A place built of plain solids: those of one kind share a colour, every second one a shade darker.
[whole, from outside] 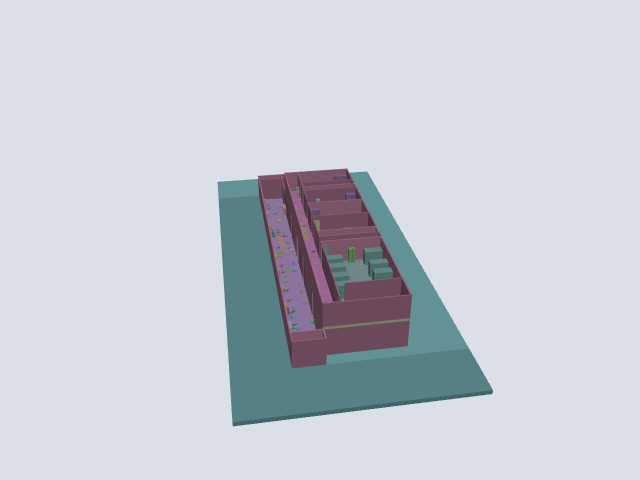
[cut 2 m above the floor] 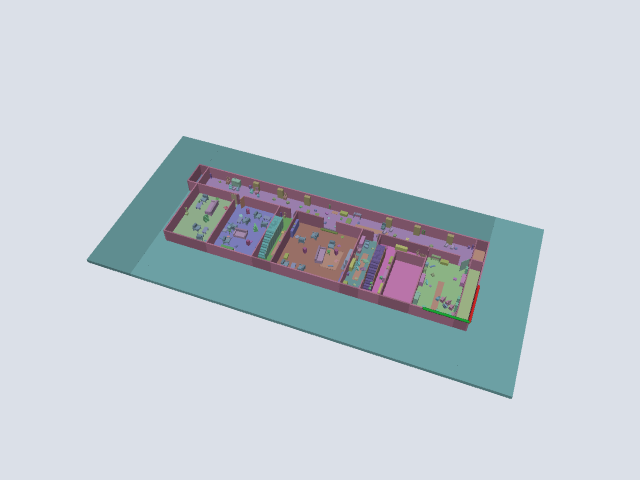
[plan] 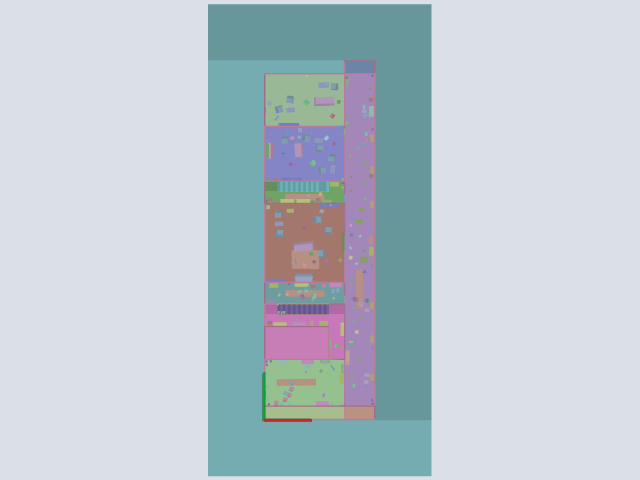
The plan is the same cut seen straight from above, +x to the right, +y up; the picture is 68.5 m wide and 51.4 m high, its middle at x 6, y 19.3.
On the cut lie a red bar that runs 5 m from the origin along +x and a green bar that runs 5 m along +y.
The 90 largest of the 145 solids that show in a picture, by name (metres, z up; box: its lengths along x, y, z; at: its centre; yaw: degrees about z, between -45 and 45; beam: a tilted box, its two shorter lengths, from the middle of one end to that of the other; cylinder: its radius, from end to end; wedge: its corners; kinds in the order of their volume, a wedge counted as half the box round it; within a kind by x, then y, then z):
{
 "under_1": {"box": [6.0, 37.19, 0.5], "at": [-3.0, 18.59, -0.33]},
 "under_2": {"box": [14.55, 1.36, 0.5], "at": [1.28, 37.87, -0.33]},
 "under_3": {"box": [23.93, 6.0, 0.5], "at": [5.97, -3.0, -0.33]},
 "under_4": {"box": [23.93, 6.0, 0.5], "at": [5.97, 41.55, -0.33]},
 "under_5": {"box": [6.0, 38.55, 0.5], "at": [14.93, 19.27, -0.33]},
 "under_foot_1": {"box": [11.94, 37.19, 0.5], "at": [5.97, 18.59, -0.59]},
 "wall_1": {"box": [0.16, 4.88, 3.46], "at": [0.08, 4.02, 1.42]},
 "wall_2": {"box": [0.16, 3.38, 6.52], "at": [0.08, 8.28, 2.95]},
 "wall_3": {"box": [0.16, 2.26, 3.46], "at": [0.08, 11.23, 1.42]},
 "wall_4": {"box": [0.16, 2.21, 3.46], "at": [0.08, 13.6, 1.42]},
 "wall_5": {"box": [0.16, 3.48, 2.76], "at": [0.08, 14.23, 4.83]},
 "wall_6": {"box": [0.16, 3.46, 2.76], "at": [0.08, 17.83, 4.83]},
 "wall_7": {"box": [0.16, 8.32, 3.46], "at": [0.08, 18.99, 1.42]},
 "wall_8": {"box": [0.16, 3.46, 2.76], "at": [0.08, 21.42, 4.83]},
 "wall_9": {"box": [0.16, 2.26, 3.46], "at": [0.08, 24.41, 1.42]},
 "wall_10": {"box": [0.16, 5.72, 3.46], "at": [0.08, 28.53, 1.42]},
 "wall_11": {"box": [0.16, 8.35, 2.76], "at": [0.08, 29.84, 4.83]},
 "wall_12": {"box": [0.16, 5.51, 3.46], "at": [0.08, 34.27, 1.42]},
 "wall_13": {"box": [0.16, 2.88, 2.76], "at": [0.08, 35.59, 4.83]},
 "wall_14": {"box": [5.96, 0.13, 2.76], "at": [2.98, 34.09, 4.83]},
 "wall_15": {"box": [6.96, 0.13, 6.52], "at": [3.48, 10.04, 2.95]},
 "wall_16": {"box": [6.96, 0.13, 2.76], "at": [3.48, 11.3, 4.83]},
 "wall_17": {"box": [6.96, 0.13, 2.76], "at": [3.48, 12.43, 4.83]},
 "wall_18": {"box": [6.96, 0.13, 2.76], "at": [3.48, 16.04, 4.83]},
 "wall_19": {"box": [6.96, 0.13, 2.76], "at": [3.48, 19.62, 4.83]},
 "wall_20": {"box": [6.96, 0.13, 2.76], "at": [3.48, 23.21, 4.83]},
 "wall_21": {"box": [6.96, 0.13, 2.76], "at": [3.48, 24.48, 4.83]},
 "wall_22": {"box": [6.96, 0.13, 2.76], "at": [3.48, 25.61, 4.83]},
 "wall_23": {"box": [7.33, 0.13, 3.46], "at": [3.67, 6.53, 1.42]},
 "wall_24": {"box": [7.71, 0.13, 3.46], "at": [3.86, 31.45, 1.42]},
 "wall_25": {"box": [8.71, 0.13, 3.46], "at": [4.36, 14.77, 1.42]},
 "wall_26": {"box": [8.71, 0.13, 3.46], "at": [4.36, 23.21, 1.42]},
 "wall_27": {"box": [8.71, 0.13, 3.46], "at": [4.36, 25.61, 1.42]},
 "wall_28": {"box": [8.71, 0.031, 3.46], "at": [4.36, 37.17, 1.42]},
 "wall_29": {"box": [8.74, 0.16, 2.76], "at": [4.37, 6.51, 4.83]},
 "wall_30": {"box": [8.74, 0.16, 2.76], "at": [4.37, 37.11, 4.83]},
 "wall_31": {"box": [11.94, 0.16, 3.46], "at": [5.97, 0.08, 1.42]},
 "wall_32": {"box": [11.94, 0.13, 3.46], "at": [5.97, 1.51, 1.42]},
 "wall_33": {"box": [11.94, 0.13, 3.46], "at": [5.97, 37.09, 1.42]},
 "wall_34": {"box": [0.13, 2.51, 2.76], "at": [6.89, 7.84, 4.83]},
 "wall_35": {"box": [0.13, 3.38, 3.46], "at": [6.89, 8.28, 1.42]},
 "wall_36": {"box": [0.13, 2.61, 2.76], "at": [6.89, 13.79, 4.83]},
 "wall_37": {"box": [0.13, 2.59, 2.76], "at": [6.89, 17.39, 4.83]},
 "wall_38": {"box": [0.13, 2.59, 2.76], "at": [6.89, 21.86, 4.83]},
 "wall_39": {"box": [0.13, 7.48, 2.76], "at": [6.89, 30.28, 4.83]},
 "wall_40": {"box": [0.13, 3.62, 3.46], "at": [8.65, 4.65, 1.42]},
 "wall_41": {"box": [0.13, 5.77, 3.46], "at": [8.65, 9.47, 1.42]},
 "wall_42": {"box": [0.13, 3.35, 3.46], "at": [8.65, 16.51, 1.42]},
 "wall_43": {"box": [0.13, 3.36, 3.46], "at": [8.65, 21.47, 1.42]},
 "wall_44": {"box": [0.13, 4.85, 3.46], "at": [8.65, 28.09, 1.42]},
 "wall_45": {"box": [0.13, 5.51, 3.46], "at": [8.65, 34.27, 1.42]},
 "wall_46": {"box": [0.16, 30.44, 2.76], "at": [8.66, 21.81, 4.83]},
 "wall_47": {"box": [3.38, 0.16, 3.46], "at": [10.24, 38.47, 1.42]},
 "wall_48": {"box": [0.16, 35.45, 3.46], "at": [11.85, 19.3, 1.42]},
 "floor_walk_1": {"box": [3.06, 35.45, 0.76], "at": [10.24, 19.3, -0.38]},
 "floor_warming_1": {"box": [8.43, 5.72, 0.76], "at": [4.37, 28.53, -0.38]},
 "floor_novices_1": {"box": [8.43, 5.51, 0.76], "at": [4.37, 34.27, -0.38]},
 "floor_chapter_1": {"box": [8.43, 8.32, 0.5], "at": [4.37, 18.99, -0.51]},
 "floor_transept_1": {"box": [8.43, 4.88, 0.76], "at": [4.37, 4.02, -0.38]},
 "bunk_1": {"box": [2.0, 0.91, 1.62], "at": [1.17, 26.45, 4.26]},
 "bunk_2": {"box": [2.0, 0.91, 1.62], "at": [1.17, 28.95, 4.26]},
 "bunk_3": {"box": [2.0, 0.91, 1.62], "at": [1.17, 30.75, 4.26]},
 "bunk_4": {"box": [2.0, 0.91, 1.62], "at": [5.81, 27.25, 4.26]},
 "bunk_5": {"box": [2.0, 0.91, 1.62], "at": [5.81, 28.95, 4.26]},
 "bunk_6": {"box": [2.0, 0.91, 1.62], "at": [5.81, 30.75, 4.26]},
 "bunk_7": {"box": [2.0, 0.91, 1.62], "at": [5.81, 32.45, 4.26]},
 "floor_sacristy_1": {"box": [6.67, 3.38, 0.76], "at": [3.49, 8.28, -0.38]},
 "floor_night_hall_1": {"box": [1.3, 0.99, 0.76], "at": [0.81, 11.87, -0.38]},
 "floor_night_hall_2": {"box": [8.43, 1.27, 0.76], "at": [4.37, 10.73, -0.38]},
 "floor_night_hall_3": {"box": [1.63, 3.51, 0.76], "at": [7.77, 8.35, -0.38]},
 "floor_night_hall_4": {"box": [1.63, 0.99, 0.76], "at": [7.77, 11.87, -0.38]},
 "floor_mid_1": {"box": [8.43, 2.21, 0.76], "at": [4.37, 13.6, -0.38]},
 "floor_day_hall_1": {"box": [1.3, 0.99, 0.76], "at": [0.81, 25.05, -0.38]},
 "floor_day_hall_2": {"box": [8.43, 1.27, 0.76], "at": [4.37, 23.91, -0.38]},
 "floor_day_hall_3": {"box": [1.63, 0.99, 0.76], "at": [7.77, 25.05, -0.38]},
 "upper_floor_dorm_1": {"box": [6.67, 8.35, 0.16], "at": [3.49, 29.84, 3.37]},
 "floor_crossing_1": {"box": [8.43, 1.29, 0.76], "at": [4.37, 0.81, -0.38]},
 "upper_floor_corridor_1": {"box": [1.63, 30.44, 0.16], "at": [7.77, 21.81, 3.37]},
 "wardrobe_1": {"box": [1.26, 0.6, 2.0], "at": [0.83, 12.8, 4.45]},
 "wardrobe_2": {"box": [1.69, 0.6, 2.0], "at": [1.04, 6.9, 4.45]},
 "wardrobe_3": {"box": [1.28, 0.6, 2.0], "at": [6.14, 16.41, 4.45]},
 "stair_day_1": {"box": [1.1, 0.99, 3.09], "at": [6.4, 25.05, 1.25]},
 "floor_northwalk_1": {"box": [3.06, 1.29, 0.76], "at": [10.24, 0.81, -0.38]},
 "floor_southwalk_1": {"box": [3.06, 1.23, 0.76], "at": [10.24, 37.77, -0.38]},
 "bookcase_1": {"box": [2.14, 0.31, 1.15], "at": [1.27, 15.0, 0.31]},
 "bookcase_2": {"box": [2.14, 0.31, 1.15], "at": [2.72, 31.69, 0.57]},
 "bookcase_3": {"box": [2.14, 0.31, 1.15], "at": [6.99, 22.98, 0.31]},
 "fireplace_1": {"box": [1.8, 0.36, 2.87], "at": [4.28, 15.02, 1.17]},
 "fixture_breast_warming_1": {"box": [0.37, 1.54, 3.2], "at": [0.35, 28.85, 1.55]},
 "wall_foot_1": {"box": [0.16, 30.44, 0.17], "at": [8.66, 21.81, 3.37]}
}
